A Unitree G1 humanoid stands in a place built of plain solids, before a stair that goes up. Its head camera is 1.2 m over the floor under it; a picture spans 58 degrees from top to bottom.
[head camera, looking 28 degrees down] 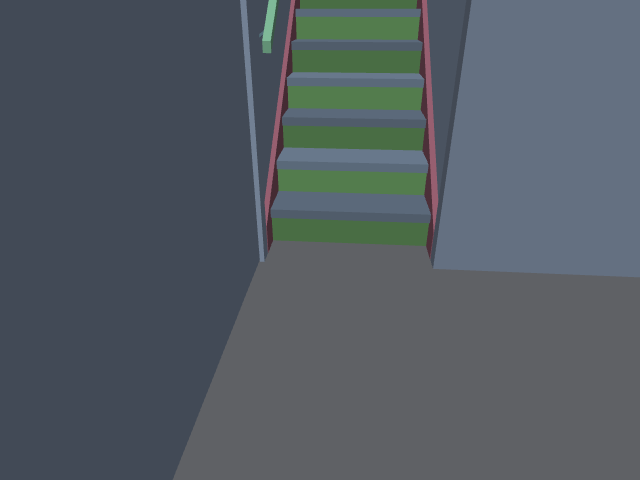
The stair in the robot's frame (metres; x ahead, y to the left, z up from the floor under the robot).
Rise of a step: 0.20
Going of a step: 0.26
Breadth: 0.89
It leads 5 degrees to the right of straight ahead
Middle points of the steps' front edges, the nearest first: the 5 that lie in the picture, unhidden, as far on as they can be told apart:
2.19 -0.16 0.21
2.45 -0.19 0.41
2.71 -0.21 0.61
2.97 -0.23 0.81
3.23 -0.25 1.01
